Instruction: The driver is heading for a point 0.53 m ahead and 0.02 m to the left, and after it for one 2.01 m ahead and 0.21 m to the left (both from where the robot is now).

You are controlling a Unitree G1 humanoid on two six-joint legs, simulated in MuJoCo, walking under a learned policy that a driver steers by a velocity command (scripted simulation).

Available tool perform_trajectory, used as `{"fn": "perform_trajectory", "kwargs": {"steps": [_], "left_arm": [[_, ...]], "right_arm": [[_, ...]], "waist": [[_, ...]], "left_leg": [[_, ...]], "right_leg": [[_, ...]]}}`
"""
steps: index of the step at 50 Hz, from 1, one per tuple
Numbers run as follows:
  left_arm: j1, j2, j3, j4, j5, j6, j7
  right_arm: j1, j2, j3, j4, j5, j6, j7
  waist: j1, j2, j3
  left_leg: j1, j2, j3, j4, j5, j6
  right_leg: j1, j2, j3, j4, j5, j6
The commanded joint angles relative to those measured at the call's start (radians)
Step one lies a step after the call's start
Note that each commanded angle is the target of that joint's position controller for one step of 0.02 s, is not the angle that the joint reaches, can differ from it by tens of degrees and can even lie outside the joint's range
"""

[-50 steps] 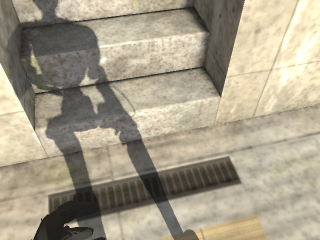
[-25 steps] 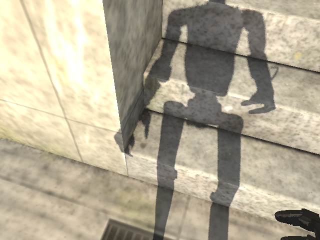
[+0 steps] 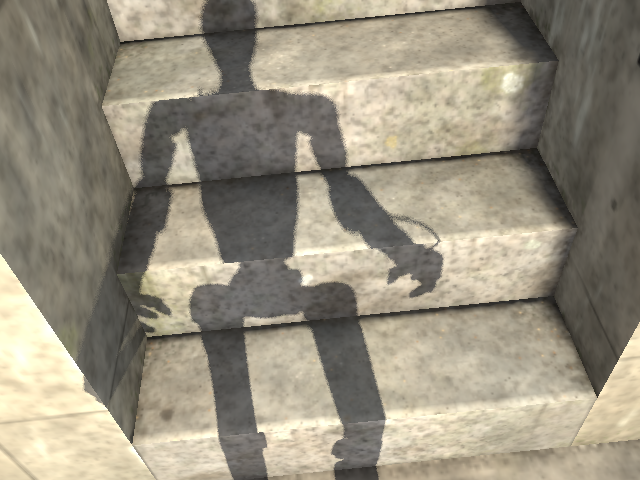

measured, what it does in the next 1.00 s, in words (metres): walks ahead, turning left: left foot, then right foot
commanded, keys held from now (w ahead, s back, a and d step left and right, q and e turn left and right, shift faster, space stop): w+e+shift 0.16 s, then w+shift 0.12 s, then w+q+shift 0.72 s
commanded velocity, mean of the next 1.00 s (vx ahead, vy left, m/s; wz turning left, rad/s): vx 0.55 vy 0.03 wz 0.14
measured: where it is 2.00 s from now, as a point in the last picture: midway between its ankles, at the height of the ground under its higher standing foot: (318, 346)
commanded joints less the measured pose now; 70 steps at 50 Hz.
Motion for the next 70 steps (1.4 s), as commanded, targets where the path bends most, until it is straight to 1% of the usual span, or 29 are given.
{"fn": "perform_trajectory", "kwargs": {"steps": [1,7,14,15,18,20,21,22,24,27,32,36,38,39,40,42,44,47,49,52,54,55,56,57,58,60,64,67,70], "left_arm": [[-0.016,0.218,0.049,-0.067,0.005,-0.028,0.056],[0.11,0.156,0.05,0.005,-0.024,-0.1,0.037],[0.163,0.144,0.048,0.044,-0.019,-0.141,0.06],[0.158,0.193,0.066,0.045,-0.024,-0.139,0.108],[0.139,0.09,0.025,0.065,-0.012,-0.149,0.102],[0.076,0.124,0.03,0.061,-0.013,-0.158,0.091],[0.043,0.05,0.008,0.045,-0.008,-0.164,0.087],[0.19,-0.013,-0.009,0.034,-0.034,-0.164,0.086],[0.051,0.059,-0.016,0.032,0.03,-0.161,0.074],[-0.055,0.05,-0.023,-0.038,0.069,-0.129,0.063],[-0.17,-0.037,-0.06,-0.154,0.011,-0.08,0.092],[0.06,-0.041,-0.058,-0.099,-0.011,-0.048,0.15],[0.205,0.071,-0.015,-0.046,0.038,-0.077,0.177],[0.165,0.102,-0.008,-0.097,0.045,-0.07,0.179],[-0.024,0.154,0.033,-0.16,0.047,-0.064,0.191],[-0.175,0.037,0.008,-0.155,0.021,-0.088,0.167],[-0.122,0.01,0.002,-0.125,0.029,-0.114,0.134],[-0.077,0.04,0.014,-0.107,0.028,-0.126,0.12],[-0.29,0.008,-0.013,-0.228,0.02,-0.092,0.082],[-0.183,0.03,-0.007,-0.209,0.043,-0.086,0.058],[-0.306,-0.028,-0.022,-0.26,0.013,-0.08,0.035],[-0.317,-0.133,-0.05,-0.303,0.007,-0.087,0.033],[-0.016,-0.248,-0.072,-0.31,-0.007,-0.092,0.006],[0.105,-0.149,-0.042,-0.281,0.018,-0.071,-0.002],[-0.102,-0.123,-0.04,-0.325,0.033,-0.042,0.001],[-0.415,-0.149,-0.042,-0.411,0.042,-0.024,0.015],[-0.437,-0.163,-0.056,-0.429,0.01,-0.004,0.042],[-0.443,-0.144,-0.054,-0.465,0.001,0.011,0.07],[-0.357,-0.227,-0.093,-0.466,-0.023,0.059,0.072]], "right_arm": [[-0.281,-0.034,0.017,-0.215,-0.003,-0.046,0.035],[-0.169,-0.065,-0.005,-0.125,-0.013,-0.047,0.054],[-0.35,-0.017,0.021,-0.174,-0.005,-0.085,0.058],[-0.305,-0.024,0.019,-0.155,-0.02,-0.068,0.075],[-0.068,-0.003,0.035,-0.073,-0.008,-0.11,0.031],[0.184,-0.089,0.006,0.015,-0.004,-0.116,0.002],[0.361,-0.145,-0.008,0.06,-0.031,-0.118,-0.012],[0.378,-0.254,-0.035,0.091,-0.024,-0.11,-0.009],[0.162,-0.122,-0.022,0.022,0.016,-0.086,0.011],[0.161,-0.056,0.001,0.027,0.028,-0.09,-0.005],[0.131,-0.111,-0.024,0.029,0.033,-0.047,0.006],[0.047,-0.048,-0.024,-0.036,0.022,-0.031,-0.004],[-0.044,0.102,0.005,-0.133,0.035,-0.054,-0.009],[0.116,0.102,0.01,-0.153,0.01,-0.051,-0.026],[0.222,0.008,-0.006,-0.158,0.011,-0.02,-0.02],[0.079,-0.013,-0.017,-0.218,-0.049,0.022,-0.006],[0.102,0.034,-0.015,-0.212,-0.012,0.037,-0.002],[0.003,0.074,-0.006,-0.312,-0.012,0.054,0.004],[0.113,-0.013,-0.03,-0.262,0.0,0.083,-0.028],[0.181,-0.014,-0.052,-0.279,0.005,0.086,-0.054],[0.504,-0.004,-0.059,-0.119,-0.02,0.042,-0.072],[0.452,0.016,-0.035,-0.116,-0.014,0.027,-0.071],[0.389,-0.108,-0.043,-0.203,0.015,0.028,-0.088],[0.281,-0.213,-0.091,-0.261,0.007,0.025,-0.106],[0.167,-0.207,-0.084,-0.285,-0.005,0.022,-0.11],[0.15,-0.125,-0.052,-0.196,0.001,-0.024,-0.116],[0.316,0.002,-0.001,-0.053,-0.045,-0.043,-0.09],[0.197,0.001,0.014,-0.053,-0.028,-0.042,-0.076],[0.097,-0.114,-0.014,-0.1,0.002,-0.018,-0.104]], "waist": [[-0.003,-0.21,0.215],[0.01,-0.105,0.061],[0.087,-0.173,0.104],[0.082,-0.065,0.198],[0.0,-0.256,-0.067],[-0.138,-0.194,-0.168],[-0.212,-0.049,-0.193],[-0.082,0.261,-0.298],[-0.072,-0.007,-0.152],[-0.039,-0.076,-0.004],[-0.004,0.113,0.024],[0.075,0.136,-0.112],[0.144,-0.247,-0.176],[0.006,-0.195,-0.199],[-0.045,-0.253,-0.303],[-0.113,-0.059,-0.028],[-0.102,-0.077,0.057],[-0.088,-0.132,0.065],[-0.132,-0.334,0.023],[-0.157,-0.301,-0.051],[-0.332,0.054,-0.068],[-0.236,0.147,0.052],[-0.051,0.328,-0.183],[-0.036,0.241,-0.374],[-0.055,0.117,-0.181],[-0.097,0.071,0.112],[-0.103,0.088,0.094],[-0.028,0.088,0.159],[-0.004,0.187,-0.051]], "left_leg": [[-0.593,-0.016,-0.253,0.276,0.104,-0.049],[-0.333,-0.065,-0.206,0.126,0.337,-0.04],[-0.208,-0.092,-0.151,-0.219,0.387,-0.015],[-0.387,-0.075,-0.121,-0.186,0.416,0.003],[0.083,-0.181,-0.08,-0.271,0.334,0.083],[0.43,-0.141,-0.099,-0.309,0.415,0.108],[0.64,0.054,-0.323,-0.251,0.591,0.153],[0.753,0.31,-0.832,-0.366,0.877,0.358],[0.505,0.209,-0.701,-0.419,0.488,0.398],[0.239,0.115,-0.608,-0.514,0.496,0.343],[-0.032,-0.125,-0.324,-0.363,0.893,0.26],[-0.086,-0.118,-0.487,-0.159,0.725,0.191],[-0.402,-0.283,-0.34,0.332,-0.017,0.096],[-0.442,-0.221,-0.342,0.726,-0.239,0.085],[-0.455,-0.142,-0.267,0.973,-0.17,0.054],[-0.539,-0.045,-0.304,1.097,-0.01,0.039],[-0.498,-0.059,-0.263,1.13,0.039,0.029],[-0.46,-0.049,-0.227,0.928,0.132,0.041],[-0.042,-0.065,-0.085,0.435,-0.059,0.033],[0.224,-0.074,-0.007,0.178,-0.043,0.043],[0.454,-0.144,0.005,-0.327,0.439,-0.031],[0.524,-0.061,-0.195,-0.229,0.591,-0.118],[0.554,0.281,-0.764,-0.193,1.404,-0.084],[0.551,0.439,-1.024,-0.431,1.195,0.135],[0.338,0.453,-0.927,-0.499,0.769,0.299],[0.235,0.316,-0.633,-0.374,0.766,0.303],[0.35,0.251,-0.235,-0.414,0.47,0.12],[0.14,0.131,-0.005,-0.571,0.692,0.073],[0.299,0.133,0.056,-0.663,1.337,0.186]], "right_leg": [[0.098,-0.351,0.824,-0.6,-0.603,-0.194],[0.216,-0.149,0.456,-0.454,0.006,-0.102],[0.244,-0.146,0.408,-0.435,0.287,-0.089],[0.357,-0.242,0.455,-0.367,0.745,-0.04],[0.322,-0.134,0.257,-0.092,1.305,0.009],[0.145,-0.054,0.208,0.184,1.049,0.014],[-0.114,0.033,0.17,0.526,0.433,0.018],[-0.368,0.154,0.118,0.864,-0.079,0.057],[-0.403,0.004,0.177,0.905,0.105,0.043],[-0.365,-0.026,0.144,0.741,0.163,0.097],[-0.099,0.071,-0.025,0.198,0.065,0.139],[0.167,0.078,-0.023,0.027,0.265,0.165],[0.518,-0.294,0.31,-0.265,0.38,0.069],[0.446,-0.545,0.531,-0.183,0.676,0.019],[0.36,-0.678,0.777,-0.331,0.222,-0.201],[0.136,-0.48,0.513,-0.371,-0.114,-0.1],[0.012,-0.335,0.203,-0.303,0.133,-0.042],[-0.003,-0.294,0.043,-0.297,0.113,-0.015],[-0.185,-0.149,-0.185,-0.403,-0.101,-0.011],[-0.116,-0.212,-0.187,-0.174,0.057,-0.063],[-0.179,-0.095,-0.261,0.504,0.275,-0.03],[-0.644,-0.072,-0.113,0.899,-0.096,-0.002],[-0.693,-0.058,0.094,1.259,-0.048,0.085],[-0.622,-0.053,0.125,1.455,0.128,0.118],[-0.68,-0.059,0.053,1.642,0.138,0.145],[-0.937,-0.03,0.103,1.976,0.084,0.106],[-1.088,0.114,0.237,1.896,-0.119,0.018],[-0.853,0.103,0.054,1.425,-0.092,0.042],[-0.434,0.055,-0.106,0.837,-0.215,0.029]]}}
Keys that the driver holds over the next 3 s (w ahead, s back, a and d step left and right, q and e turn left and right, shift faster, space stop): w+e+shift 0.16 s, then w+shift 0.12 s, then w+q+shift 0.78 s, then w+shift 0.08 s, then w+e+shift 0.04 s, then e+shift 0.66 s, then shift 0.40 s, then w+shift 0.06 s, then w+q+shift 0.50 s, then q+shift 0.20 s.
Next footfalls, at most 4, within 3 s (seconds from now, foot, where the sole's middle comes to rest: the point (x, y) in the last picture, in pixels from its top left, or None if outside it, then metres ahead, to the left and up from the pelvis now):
0.42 left None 0.36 0.04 -0.77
0.76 right None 0.43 -0.13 -0.77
1.10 left None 0.40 0.17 -0.77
1.46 right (369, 371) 0.66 0.01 -0.56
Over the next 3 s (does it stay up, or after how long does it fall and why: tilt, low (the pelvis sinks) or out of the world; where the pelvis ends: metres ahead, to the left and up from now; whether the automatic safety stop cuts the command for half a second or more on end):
stays up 1.05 0.04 0.50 its command is cut before an obstacle after 0.3 s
